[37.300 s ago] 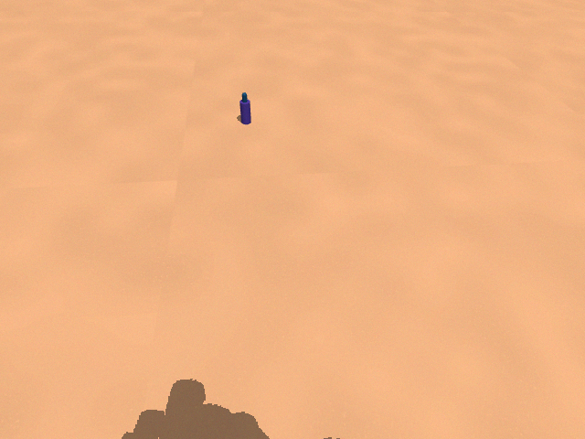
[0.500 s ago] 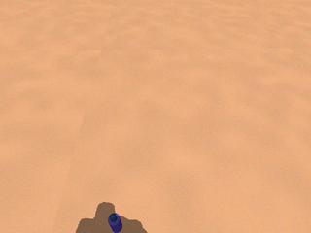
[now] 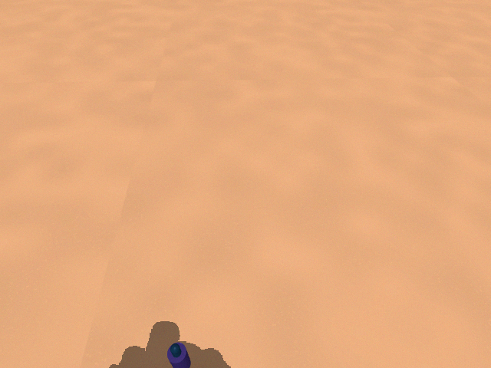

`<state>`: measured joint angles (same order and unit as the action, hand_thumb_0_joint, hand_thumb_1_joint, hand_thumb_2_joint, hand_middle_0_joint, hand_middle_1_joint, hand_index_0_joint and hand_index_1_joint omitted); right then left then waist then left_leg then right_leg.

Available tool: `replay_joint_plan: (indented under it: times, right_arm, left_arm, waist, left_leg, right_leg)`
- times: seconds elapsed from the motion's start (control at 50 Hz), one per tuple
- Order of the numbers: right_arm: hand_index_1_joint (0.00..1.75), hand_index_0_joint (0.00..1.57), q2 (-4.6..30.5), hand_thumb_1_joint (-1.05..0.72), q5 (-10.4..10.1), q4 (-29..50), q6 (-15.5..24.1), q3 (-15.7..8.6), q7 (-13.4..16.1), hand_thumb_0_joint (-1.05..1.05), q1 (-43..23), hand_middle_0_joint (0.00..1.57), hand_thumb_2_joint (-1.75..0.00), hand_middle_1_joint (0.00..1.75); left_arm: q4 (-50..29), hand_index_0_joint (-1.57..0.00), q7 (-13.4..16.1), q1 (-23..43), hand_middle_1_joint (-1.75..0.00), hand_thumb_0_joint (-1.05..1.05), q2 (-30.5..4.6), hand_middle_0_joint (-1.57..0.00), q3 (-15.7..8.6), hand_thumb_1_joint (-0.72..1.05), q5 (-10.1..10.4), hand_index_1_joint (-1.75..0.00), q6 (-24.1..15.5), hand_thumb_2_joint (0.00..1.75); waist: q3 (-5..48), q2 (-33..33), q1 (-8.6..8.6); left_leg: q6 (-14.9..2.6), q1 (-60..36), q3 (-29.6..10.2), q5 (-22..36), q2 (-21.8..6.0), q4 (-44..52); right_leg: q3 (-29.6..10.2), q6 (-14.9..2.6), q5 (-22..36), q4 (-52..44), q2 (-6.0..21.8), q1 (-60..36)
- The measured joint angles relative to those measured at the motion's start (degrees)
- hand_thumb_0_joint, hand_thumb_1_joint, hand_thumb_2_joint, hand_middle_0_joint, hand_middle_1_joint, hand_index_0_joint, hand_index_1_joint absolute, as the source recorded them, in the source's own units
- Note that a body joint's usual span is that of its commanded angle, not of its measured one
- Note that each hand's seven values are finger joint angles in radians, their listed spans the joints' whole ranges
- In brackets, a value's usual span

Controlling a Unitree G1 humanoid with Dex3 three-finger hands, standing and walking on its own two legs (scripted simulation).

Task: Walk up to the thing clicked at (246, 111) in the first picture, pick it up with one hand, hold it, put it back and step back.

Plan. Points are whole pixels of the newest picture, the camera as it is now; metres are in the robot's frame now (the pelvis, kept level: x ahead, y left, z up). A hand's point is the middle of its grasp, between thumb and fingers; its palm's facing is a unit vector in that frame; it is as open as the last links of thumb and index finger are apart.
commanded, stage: stand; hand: left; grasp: from the side
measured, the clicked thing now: (178, 356) +0.34 +0.21 -0.68
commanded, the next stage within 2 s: step back in 0.64 s
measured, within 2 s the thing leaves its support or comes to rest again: neither
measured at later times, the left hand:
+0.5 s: hand out of the picture +0.07 +0.25 -0.16, palm faces -0.01 -0.94 -0.34, open 7.4 cm
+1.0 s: hand out of the picture +0.06 +0.27 -0.17, palm faces -0.01 -0.91 -0.41, open 7.4 cm
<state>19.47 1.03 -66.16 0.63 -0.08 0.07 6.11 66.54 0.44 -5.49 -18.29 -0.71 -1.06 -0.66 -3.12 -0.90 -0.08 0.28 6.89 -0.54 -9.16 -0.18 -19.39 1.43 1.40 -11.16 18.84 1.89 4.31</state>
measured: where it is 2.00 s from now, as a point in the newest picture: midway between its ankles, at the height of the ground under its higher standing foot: outside the picture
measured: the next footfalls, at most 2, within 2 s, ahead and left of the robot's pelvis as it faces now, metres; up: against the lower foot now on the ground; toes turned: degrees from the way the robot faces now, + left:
left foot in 1.12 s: -0.06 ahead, +0.14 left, +0.00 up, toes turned +1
right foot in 1.50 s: -0.11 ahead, -0.09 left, +0.00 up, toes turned +1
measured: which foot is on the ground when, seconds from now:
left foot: down 0.00-0.90, up 0.92-1.00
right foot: down 0.00-1.00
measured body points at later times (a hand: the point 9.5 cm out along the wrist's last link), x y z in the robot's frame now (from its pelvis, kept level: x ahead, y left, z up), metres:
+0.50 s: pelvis +0.01 +0.00 +0.00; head +0.01 +0.00 +0.45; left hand +0.07 +0.30 -0.13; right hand +0.07 -0.30 -0.14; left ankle +0.02 +0.12 -0.75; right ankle -0.01 -0.13 -0.75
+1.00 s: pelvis -0.05 +0.00 -0.03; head +0.01 -0.01 +0.42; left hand +0.06 +0.32 -0.14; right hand +0.07 -0.32 -0.15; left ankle -0.04 +0.12 -0.70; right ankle -0.01 -0.13 -0.75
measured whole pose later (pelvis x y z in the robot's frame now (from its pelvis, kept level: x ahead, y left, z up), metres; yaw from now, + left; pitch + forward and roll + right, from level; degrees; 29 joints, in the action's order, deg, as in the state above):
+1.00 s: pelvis -0.05 +0.00 -0.03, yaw +1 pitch -2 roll +0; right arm 24.3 -0.2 -54.6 -3.8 -3.8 -1.1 3.6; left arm 54.2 0.5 -3.6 -20.7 -3.7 -1.9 1.6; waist -10.4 -1.1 0.4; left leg -2.1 25.5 -4.3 -26.7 4.8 -58.1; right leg 1.5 0.0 -16.7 37.9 3.5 19.3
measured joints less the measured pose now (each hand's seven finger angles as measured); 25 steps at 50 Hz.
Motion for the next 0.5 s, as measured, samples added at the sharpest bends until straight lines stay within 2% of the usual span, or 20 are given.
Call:
replay_joint_plan:
  times: [0.5]
  right_arm:
    - [0.3,0.2,0.1,-0.91,-0.07,-0.03,-0.08,0.14,-0.24,0.0,0.58,0.2,-0.9,0.3]
  left_arm:
    - [-0.31,-0.2,-0.32,-1.53,-0.3,0.01,-0.56,-0.21,-0.15,0.9,0.05,-0.3,0.19,0.89]
  waist:
    - [-0.11,0.39,0.13]
  left_leg:
    - [-0.06,0.02,0.04,-0.32,0.12,0.44]
  right_leg:
    - [-0.02,0.02,-0.31,-0.42,0.12,0.03]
